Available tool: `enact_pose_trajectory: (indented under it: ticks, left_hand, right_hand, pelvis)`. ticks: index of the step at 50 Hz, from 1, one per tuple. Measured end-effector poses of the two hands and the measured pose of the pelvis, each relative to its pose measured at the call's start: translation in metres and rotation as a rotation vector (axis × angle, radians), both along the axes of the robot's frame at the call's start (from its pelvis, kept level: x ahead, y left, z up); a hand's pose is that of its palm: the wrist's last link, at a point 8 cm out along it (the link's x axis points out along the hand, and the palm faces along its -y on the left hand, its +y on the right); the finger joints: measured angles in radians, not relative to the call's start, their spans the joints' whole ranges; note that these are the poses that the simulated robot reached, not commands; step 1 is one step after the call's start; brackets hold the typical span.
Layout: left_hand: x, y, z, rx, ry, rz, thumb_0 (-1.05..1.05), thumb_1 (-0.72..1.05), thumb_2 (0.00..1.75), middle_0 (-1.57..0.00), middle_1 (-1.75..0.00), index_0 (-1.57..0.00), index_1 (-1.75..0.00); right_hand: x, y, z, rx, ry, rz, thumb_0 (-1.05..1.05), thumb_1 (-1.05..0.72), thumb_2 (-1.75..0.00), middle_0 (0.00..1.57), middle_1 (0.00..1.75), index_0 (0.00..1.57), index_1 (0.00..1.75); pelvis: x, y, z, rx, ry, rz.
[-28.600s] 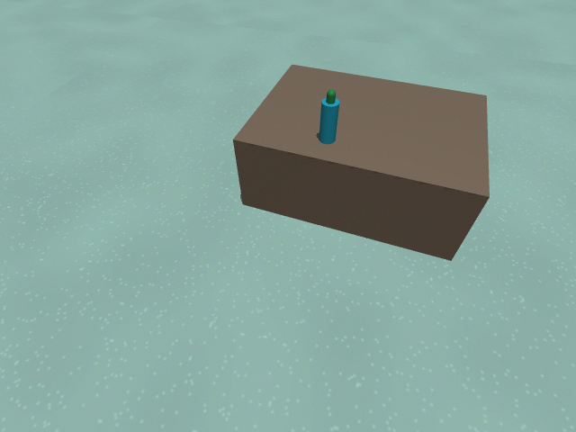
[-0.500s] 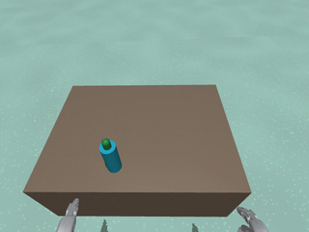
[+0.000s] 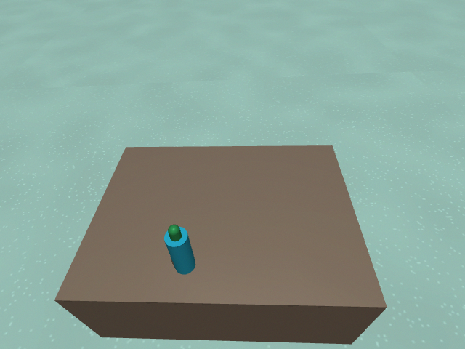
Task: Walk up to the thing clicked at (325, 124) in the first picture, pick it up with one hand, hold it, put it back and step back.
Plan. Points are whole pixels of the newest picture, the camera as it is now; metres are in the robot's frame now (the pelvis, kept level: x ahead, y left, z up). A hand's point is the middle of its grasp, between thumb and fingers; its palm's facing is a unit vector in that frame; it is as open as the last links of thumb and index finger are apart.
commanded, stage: home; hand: left
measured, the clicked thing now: (179, 247) +0.47 +0.19 -0.28
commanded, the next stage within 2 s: stand in 1.00 s
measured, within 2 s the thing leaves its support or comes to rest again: neither
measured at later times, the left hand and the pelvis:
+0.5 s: hand out of the picture +0.04 +0.25 -0.15, palm faces -0.02 -0.93 -0.38, open 17.6 cm; pelvis -0.01 +0.00 +0.01, yaw +0 degrees
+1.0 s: hand out of the picture +0.05 +0.25 -0.15, palm faces -0.02 -0.93 -0.37, open 17.6 cm; pelvis +0.00 -0.01 +0.01, yaw +0 degrees
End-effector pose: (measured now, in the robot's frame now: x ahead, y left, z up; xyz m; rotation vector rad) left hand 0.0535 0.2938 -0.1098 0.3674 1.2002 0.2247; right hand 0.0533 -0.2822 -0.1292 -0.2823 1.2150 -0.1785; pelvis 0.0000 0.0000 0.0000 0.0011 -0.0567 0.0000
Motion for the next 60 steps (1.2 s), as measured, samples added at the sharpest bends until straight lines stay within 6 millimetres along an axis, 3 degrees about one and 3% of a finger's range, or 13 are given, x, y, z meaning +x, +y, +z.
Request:
enact_pose_trajectory:
  ticks: [11,23,44,60]
  left_hand:
    - [-0.013,0.001,0.0,-0.011,0.034,0.019,-0.01,-0.54,0.05,-0.06,-0.05,-0.05,-0.05]
    - [-0.023,0.002,-0.002,-0.014,0.068,0.031,-0.01,-0.55,0.04,-0.05,-0.05,-0.05,-0.05]
    - [-0.01,-0.002,0.0,-0.022,0.056,0.027,-0.01,-0.57,0.03,-0.05,-0.05,-0.05,-0.04]
    - [0.005,-0.008,0.0,-0.027,0.062,0.04,-0.01,-0.52,0.08,-0.09,-0.09,-0.08,-0.09]
  right_hand:
    - [0.006,0.002,0.003,0.005,-0.014,0.011,0.01,-0.9,-0.9,0.21,0.3,0.2,0.3]
    - [-0.006,-0.007,0.005,-0.013,0.028,0.001,0.01,-0.9,-0.9,0.21,0.3,0.2,0.3]
    - [-0.006,-0.015,0.005,-0.013,0.044,0.0,0.01,-0.9,-0.9,0.21,0.3,0.2,0.3]
    - [0.009,-0.021,0.005,-0.018,0.055,0.012,0.01,-0.91,-0.9,0.21,0.3,0.2,0.3]
  pelvis:
    - [-0.007,0.002,0.004,0.002,-0.012,-0.001]
    - [-0.01,0.001,0.005,-0.002,-0.007,0.002]
    - [-0.007,-0.005,0.006,0.001,0.003,0.003]
    - [0.004,-0.01,0.006,0.003,0.017,0.008]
